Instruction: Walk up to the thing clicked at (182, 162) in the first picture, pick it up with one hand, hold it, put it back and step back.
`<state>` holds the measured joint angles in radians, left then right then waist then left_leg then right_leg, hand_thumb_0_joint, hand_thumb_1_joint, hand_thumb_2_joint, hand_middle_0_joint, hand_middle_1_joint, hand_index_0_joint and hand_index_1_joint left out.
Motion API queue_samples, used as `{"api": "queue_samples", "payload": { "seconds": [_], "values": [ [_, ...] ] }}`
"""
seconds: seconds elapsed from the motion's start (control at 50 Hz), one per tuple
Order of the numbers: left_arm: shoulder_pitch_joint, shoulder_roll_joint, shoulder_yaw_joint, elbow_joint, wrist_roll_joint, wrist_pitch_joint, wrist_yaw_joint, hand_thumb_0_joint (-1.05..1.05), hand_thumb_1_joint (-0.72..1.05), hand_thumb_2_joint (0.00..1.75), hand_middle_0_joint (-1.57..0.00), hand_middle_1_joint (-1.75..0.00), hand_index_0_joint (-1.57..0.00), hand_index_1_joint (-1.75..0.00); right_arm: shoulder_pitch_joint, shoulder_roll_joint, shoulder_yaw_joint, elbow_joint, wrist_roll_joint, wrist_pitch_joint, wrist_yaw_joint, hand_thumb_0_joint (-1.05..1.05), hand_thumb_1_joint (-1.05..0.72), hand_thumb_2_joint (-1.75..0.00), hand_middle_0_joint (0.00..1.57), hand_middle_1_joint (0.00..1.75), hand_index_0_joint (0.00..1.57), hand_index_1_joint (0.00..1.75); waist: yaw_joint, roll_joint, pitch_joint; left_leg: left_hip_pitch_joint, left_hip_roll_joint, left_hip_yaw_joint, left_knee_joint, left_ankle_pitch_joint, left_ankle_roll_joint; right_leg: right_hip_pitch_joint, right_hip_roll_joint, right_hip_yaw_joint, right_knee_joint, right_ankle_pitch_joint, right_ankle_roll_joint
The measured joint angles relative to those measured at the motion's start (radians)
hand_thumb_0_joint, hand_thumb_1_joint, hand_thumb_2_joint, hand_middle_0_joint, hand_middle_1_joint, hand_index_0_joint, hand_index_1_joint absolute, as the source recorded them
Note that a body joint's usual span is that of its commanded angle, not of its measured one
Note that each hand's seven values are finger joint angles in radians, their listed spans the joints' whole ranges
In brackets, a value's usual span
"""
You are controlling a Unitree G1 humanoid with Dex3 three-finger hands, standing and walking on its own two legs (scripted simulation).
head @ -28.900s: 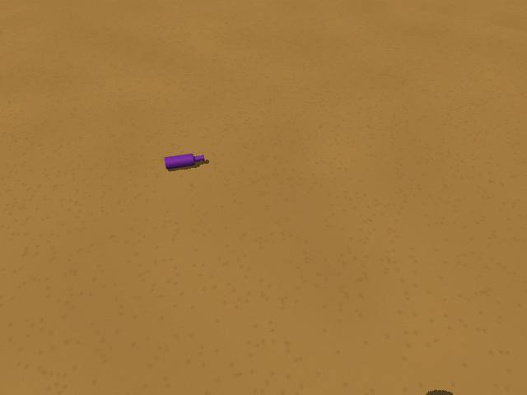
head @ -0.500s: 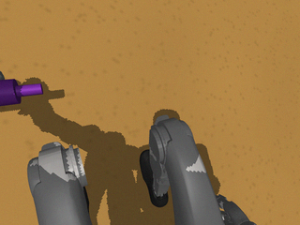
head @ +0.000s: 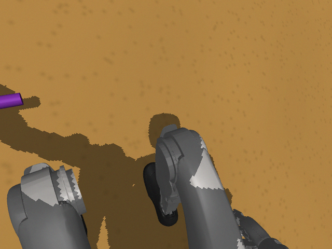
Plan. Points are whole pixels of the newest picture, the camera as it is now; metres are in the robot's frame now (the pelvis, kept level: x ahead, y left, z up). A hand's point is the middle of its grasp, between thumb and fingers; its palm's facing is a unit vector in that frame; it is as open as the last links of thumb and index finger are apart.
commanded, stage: rest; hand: left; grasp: from above
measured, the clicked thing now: out of the picture +0.46 +0.31 -0.24
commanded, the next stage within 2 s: open in 0.72 s
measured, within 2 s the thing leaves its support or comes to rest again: rests again in 0.32 s
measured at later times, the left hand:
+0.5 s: hand out of the picture +0.45 +0.33 -0.23, palm faces -0.46 -0.12 -0.88, open 9.3 cm
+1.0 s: hand out of the picture +0.44 +0.33 -0.24, palm faces -0.46 -0.12 -0.88, open 9.3 cm
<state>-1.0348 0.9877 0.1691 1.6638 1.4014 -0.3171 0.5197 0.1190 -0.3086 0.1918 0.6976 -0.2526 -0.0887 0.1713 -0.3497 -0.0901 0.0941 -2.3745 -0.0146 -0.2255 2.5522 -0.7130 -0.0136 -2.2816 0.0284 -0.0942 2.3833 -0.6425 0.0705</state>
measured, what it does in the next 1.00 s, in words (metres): stands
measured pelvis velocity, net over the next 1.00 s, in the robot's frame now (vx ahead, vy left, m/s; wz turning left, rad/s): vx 0.00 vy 0.01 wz -0.04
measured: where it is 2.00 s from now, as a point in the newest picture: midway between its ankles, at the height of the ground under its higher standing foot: (124, 226)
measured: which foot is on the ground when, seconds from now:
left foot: down 0.00-1.00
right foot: down 0.00-1.00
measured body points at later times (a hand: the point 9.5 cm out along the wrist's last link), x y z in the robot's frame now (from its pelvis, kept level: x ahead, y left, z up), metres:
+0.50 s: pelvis +0.00 +0.01 +0.00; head +0.27 +0.13 +0.34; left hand +0.47 +0.33 -0.18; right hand +0.05 -0.26 -0.06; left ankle +0.06 +0.13 -0.26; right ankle +0.12 -0.13 -0.26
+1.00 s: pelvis +0.00 +0.01 +0.00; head +0.26 +0.14 +0.34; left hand +0.46 +0.33 -0.19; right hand +0.06 -0.25 -0.06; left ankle +0.06 +0.13 -0.26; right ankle +0.12 -0.13 -0.26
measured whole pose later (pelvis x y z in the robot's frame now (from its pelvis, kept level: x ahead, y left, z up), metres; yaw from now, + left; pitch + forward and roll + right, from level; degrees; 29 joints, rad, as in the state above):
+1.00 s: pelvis +0.00 +0.01 +0.00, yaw -2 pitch +27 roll -15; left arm -1.05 1.05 0.12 1.76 1.38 -0.31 0.59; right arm 0.09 -0.33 0.29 0.66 -0.28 -0.17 0.23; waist -0.38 -0.13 0.14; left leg -2.36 -0.01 -0.26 2.59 -0.73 0.00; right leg -2.25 0.04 -0.12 2.38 -0.64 0.08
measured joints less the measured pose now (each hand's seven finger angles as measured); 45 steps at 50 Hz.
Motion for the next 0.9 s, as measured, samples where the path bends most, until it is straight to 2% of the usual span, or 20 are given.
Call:
{"api": "queue_samples", "payload": {
  "seconds": [0.36,0.66,0.9],
  "values": [
    [0.000,0.033,-0.004,0.031,-0.007,0.019,0.032,0.00,0.12,0.32,-0.79,-0.41,-0.82,-0.38,-0.015,-0.003,0.048,-0.022,-0.025,-0.040,0.026,0.00,-0.91,-0.90,0.20,0.30,0.20,0.31,-0.022,-0.020,0.026,0.004,0.002,-0.016,0.022,-0.010,0.009,0.015,0.008,-0.014,0.002,-0.003,0.002],
    [0.000,0.050,-0.017,0.053,-0.015,0.012,0.053,0.00,0.13,0.29,-0.81,-0.36,-0.84,-0.32,-0.023,-0.010,0.075,-0.030,-0.028,-0.059,0.045,0.00,-0.91,-0.90,0.20,0.30,0.20,0.31,-0.030,-0.032,0.040,0.013,0.004,-0.027,0.030,-0.016,0.012,0.030,0.012,-0.023,-0.002,-0.002,0.006],
    [-0.019,0.062,-0.045,0.088,-0.017,0.010,0.071,0.00,0.12,0.29,-0.82,-0.35,-0.85,-0.31,-0.029,-0.020,0.090,-0.038,-0.028,-0.078,0.052,0.00,-0.91,-0.90,0.20,0.30,0.20,0.30,-0.033,-0.036,0.045,0.014,0.006,-0.030,0.035,-0.014,0.016,0.032,0.016,-0.025,-0.002,0.003,0.008]
  ]
}}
